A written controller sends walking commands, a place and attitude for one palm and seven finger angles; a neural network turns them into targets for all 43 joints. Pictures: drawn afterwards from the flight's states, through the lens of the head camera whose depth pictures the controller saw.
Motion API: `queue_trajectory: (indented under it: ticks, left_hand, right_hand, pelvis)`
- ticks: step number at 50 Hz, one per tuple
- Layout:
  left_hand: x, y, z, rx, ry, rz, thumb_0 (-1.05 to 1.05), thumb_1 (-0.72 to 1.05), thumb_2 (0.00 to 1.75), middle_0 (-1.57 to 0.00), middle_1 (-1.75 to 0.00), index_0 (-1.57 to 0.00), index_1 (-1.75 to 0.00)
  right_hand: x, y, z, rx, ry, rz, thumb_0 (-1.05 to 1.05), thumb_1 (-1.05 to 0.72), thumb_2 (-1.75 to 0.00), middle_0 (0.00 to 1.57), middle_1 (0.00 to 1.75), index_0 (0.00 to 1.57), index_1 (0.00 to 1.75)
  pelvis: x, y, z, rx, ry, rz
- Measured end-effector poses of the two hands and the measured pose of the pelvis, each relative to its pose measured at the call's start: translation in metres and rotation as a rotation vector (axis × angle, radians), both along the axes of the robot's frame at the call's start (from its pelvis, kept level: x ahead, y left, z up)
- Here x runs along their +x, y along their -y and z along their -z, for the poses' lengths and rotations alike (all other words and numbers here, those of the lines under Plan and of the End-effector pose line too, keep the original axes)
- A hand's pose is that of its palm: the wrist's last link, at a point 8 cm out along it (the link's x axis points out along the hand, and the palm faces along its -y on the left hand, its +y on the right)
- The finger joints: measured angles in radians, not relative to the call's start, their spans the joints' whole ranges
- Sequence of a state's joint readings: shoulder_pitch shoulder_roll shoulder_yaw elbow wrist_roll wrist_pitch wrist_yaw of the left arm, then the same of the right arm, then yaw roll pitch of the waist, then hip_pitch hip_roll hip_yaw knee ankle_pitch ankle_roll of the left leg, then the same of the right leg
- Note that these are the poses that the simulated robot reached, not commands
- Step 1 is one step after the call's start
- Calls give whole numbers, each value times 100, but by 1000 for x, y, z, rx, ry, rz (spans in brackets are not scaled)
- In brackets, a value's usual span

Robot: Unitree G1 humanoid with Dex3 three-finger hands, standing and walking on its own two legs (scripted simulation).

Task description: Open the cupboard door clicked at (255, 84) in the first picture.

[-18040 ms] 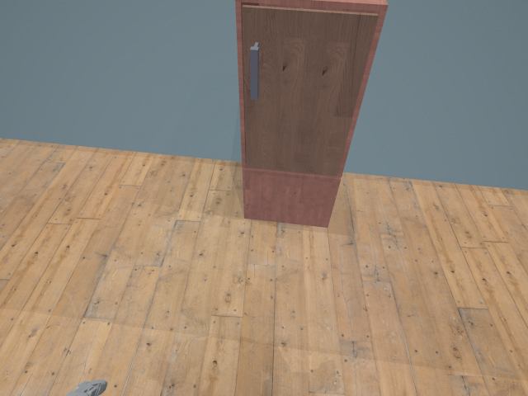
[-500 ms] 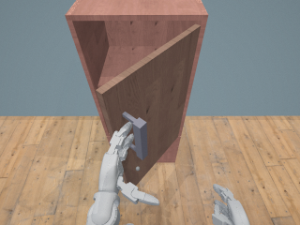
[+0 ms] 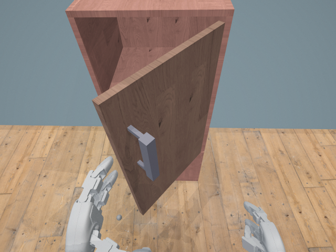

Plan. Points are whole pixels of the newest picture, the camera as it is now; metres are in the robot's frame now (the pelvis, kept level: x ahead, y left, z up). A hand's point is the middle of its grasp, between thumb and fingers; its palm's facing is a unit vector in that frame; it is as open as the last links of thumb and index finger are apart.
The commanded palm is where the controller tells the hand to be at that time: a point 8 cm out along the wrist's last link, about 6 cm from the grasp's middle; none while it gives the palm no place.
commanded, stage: slide the hand sideways off the handle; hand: left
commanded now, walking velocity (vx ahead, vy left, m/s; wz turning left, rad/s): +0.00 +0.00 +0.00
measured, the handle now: (143, 154) +0.32 +0.08 +0.08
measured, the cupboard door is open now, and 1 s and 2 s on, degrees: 50 50 50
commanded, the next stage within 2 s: draw the hand back to the body in 0.02 s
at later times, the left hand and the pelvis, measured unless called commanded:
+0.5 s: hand (86, 213) +0.17 +0.15 +0.12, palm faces +0.01 -1.00 -0.05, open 16.3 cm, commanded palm +0.14 +0.21 +0.13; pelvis +0.00 +0.01 +0.01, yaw +0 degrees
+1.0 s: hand (12, 191) +0.19 +0.25 +0.17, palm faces +0.26 -0.90 -0.35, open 12.9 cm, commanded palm +0.15 +0.30 +0.20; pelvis +0.01 +0.05 +0.05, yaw -1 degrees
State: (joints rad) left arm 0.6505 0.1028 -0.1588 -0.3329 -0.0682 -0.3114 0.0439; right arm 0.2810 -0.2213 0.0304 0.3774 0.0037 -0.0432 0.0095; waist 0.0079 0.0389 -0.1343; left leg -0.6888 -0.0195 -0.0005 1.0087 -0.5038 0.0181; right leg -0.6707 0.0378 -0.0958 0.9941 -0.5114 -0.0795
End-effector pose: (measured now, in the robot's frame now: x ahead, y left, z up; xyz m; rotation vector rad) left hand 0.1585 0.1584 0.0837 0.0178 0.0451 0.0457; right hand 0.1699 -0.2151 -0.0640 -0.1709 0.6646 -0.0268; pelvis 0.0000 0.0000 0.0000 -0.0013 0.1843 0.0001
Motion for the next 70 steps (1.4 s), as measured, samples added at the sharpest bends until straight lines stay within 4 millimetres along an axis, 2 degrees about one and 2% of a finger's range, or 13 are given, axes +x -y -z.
queue_trajectory:
  ticks: [4, 10, 20, 26, 33, 38, 46, 52, 59, 70]
  left_hand:
    - [-7, -2, -1, -3, 15, 14, -1, -49, 30, -16, -30, -16, -31]
    - [-5, 0, -3, 12, 47, 70, -1, -50, 30, -15, -30, -16, -31]
    - [-5, -39, -36, 43, 83, -2, -1, -49, 30, -15, -30, -15, -31]
    - [-5, -47, -42, 35, 56, 48, -1, -50, 30, -15, -30, -15, -30]
    - [-7, -76, -59, 95, 65, 1, -1, -45, 32, -16, -30, -16, -31]
    - [-10, -96, -81, 248, 55, -93, -1, -34, 37, -16, -30, -16, -31]
    - [-9, -124, -90, 319, 16, -179, -1, -9, 48, -17, -30, -17, -31]
    - [-3, -146, -115, 371, 80, -234, 0, 12, 57, -18, -30, -18, -31]
    - [1, -167, -137, 416, 141, -292, 0, 36, 67, -19, -30, -19, -31]
    - [-2, -188, -164, 466, 220, -396, 1, 73, 83, -21, -30, -20, -31]
  right_hand:
    - [-2, 6, 3, -13, 9, 3, 1, -90, -90, 20, 30, 20, 30]
    - [-6, 11, 6, -21, 23, 24, 1, -90, -90, 20, 30, 20, 30]
    - [-10, 3, -9, 0, 55, 61, 1, -90, -90, 20, 30, 20, 30]
    - [-4, -4, -23, -18, 91, 52, 1, -90, -90, 20, 30, 20, 30]
    - [6, -18, -37, -25, 127, 43, 1, -90, -90, 20, 30, 20, 30]
    - [9, -30, -44, -34, 113, 45, 1, -90, -90, 20, 30, 20, 30]
    - [6, -49, -48, -39, 61, 29, 1, -90, -90, 20, 30, 20, 30]
    - [6, -57, -51, -42, 48, 16, 1, -90, -90, 20, 30, 20, 30]
    - [7, -56, -55, -44, 36, 13, 1, -90, -90, 21, 30, 20, 30]
    - [7, -41, -59, -60, 17, 20, 1, -90, -90, 20, 30, 20, 30]
  pelvis:
    - [-4, 3, 3, -4, -5, -10]
    - [-10, 4, 7, -5, -10, -7]
    - [-5, -2, -7, -15, 38, -7]
    - [-3, -11, -14, -23, 60, -7]
    - [1, -21, -21, -31, 83, -4]
    - [5, -29, -31, -35, 117, 1]
    - [6, -43, -45, -33, 169, 7]
    - [9, -50, -53, -31, 202, 9]
    - [10, -53, -60, -28, 228, 18]
    - [7, -46, -65, -22, 255, 20]
